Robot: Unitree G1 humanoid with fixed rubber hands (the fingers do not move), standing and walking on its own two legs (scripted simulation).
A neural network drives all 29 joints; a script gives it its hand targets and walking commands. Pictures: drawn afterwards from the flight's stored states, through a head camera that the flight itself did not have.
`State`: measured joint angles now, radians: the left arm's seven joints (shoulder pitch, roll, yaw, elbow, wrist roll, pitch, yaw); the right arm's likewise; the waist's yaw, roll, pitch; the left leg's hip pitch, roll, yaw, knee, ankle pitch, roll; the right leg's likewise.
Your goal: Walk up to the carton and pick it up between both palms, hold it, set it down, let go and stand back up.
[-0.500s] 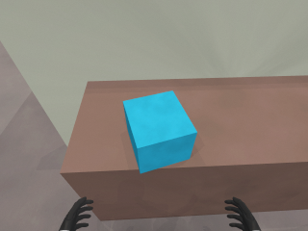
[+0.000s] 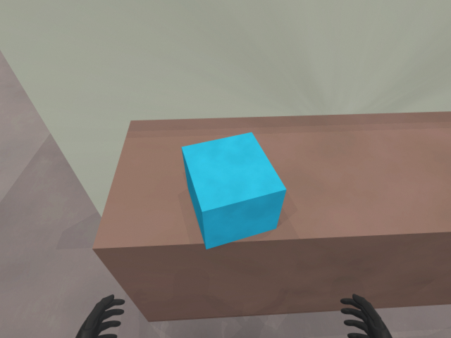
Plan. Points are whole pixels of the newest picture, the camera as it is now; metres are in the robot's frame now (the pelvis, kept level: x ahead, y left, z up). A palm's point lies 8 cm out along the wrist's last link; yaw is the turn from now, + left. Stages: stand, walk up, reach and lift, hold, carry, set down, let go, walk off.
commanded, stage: stand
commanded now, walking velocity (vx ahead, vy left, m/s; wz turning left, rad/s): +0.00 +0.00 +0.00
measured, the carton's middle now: (229, 188) +0.46 +0.01 -0.04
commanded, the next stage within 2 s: none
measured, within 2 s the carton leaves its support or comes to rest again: neither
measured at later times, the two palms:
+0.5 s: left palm out of the picture +0.13 +0.25 -0.08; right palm out of the picture +0.13 -0.25 -0.08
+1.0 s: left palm out of the picture +0.13 +0.26 -0.07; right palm out of the picture +0.13 -0.26 -0.08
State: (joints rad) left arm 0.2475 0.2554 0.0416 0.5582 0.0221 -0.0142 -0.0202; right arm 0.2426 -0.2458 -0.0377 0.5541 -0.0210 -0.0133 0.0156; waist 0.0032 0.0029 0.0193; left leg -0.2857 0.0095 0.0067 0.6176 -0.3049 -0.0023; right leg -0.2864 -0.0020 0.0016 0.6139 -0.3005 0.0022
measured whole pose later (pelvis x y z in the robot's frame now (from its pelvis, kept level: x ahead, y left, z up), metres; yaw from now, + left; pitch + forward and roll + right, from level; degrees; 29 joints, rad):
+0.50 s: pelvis +0.00 +0.00 +0.00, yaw +0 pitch -1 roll +0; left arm 0.27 0.26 0.03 0.58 0.02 -0.02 -0.02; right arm 0.27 -0.25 -0.03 0.58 -0.02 -0.02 0.01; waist 0.00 0.00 0.02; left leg -0.29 0.01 0.01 0.60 -0.29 0.00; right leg -0.29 0.00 0.01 0.60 -0.29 0.00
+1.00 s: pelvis +0.00 +0.00 +0.00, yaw +0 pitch -1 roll +0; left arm 0.26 0.27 0.03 0.58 0.02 -0.01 -0.01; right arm 0.27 -0.26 -0.03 0.59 -0.01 -0.01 0.01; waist 0.00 0.00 0.02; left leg -0.27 0.01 0.01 0.59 -0.29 0.00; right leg -0.28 0.00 0.01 0.60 -0.29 0.00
